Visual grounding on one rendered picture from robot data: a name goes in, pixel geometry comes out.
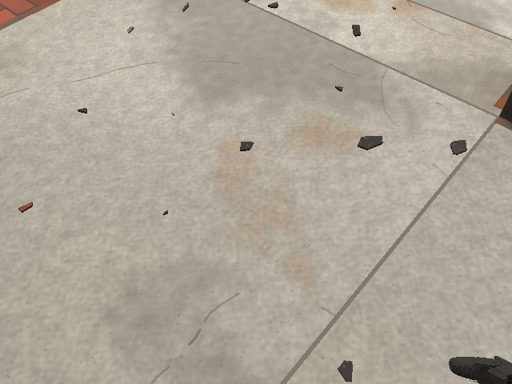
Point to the right robot hand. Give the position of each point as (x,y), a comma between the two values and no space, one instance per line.
(484,370)

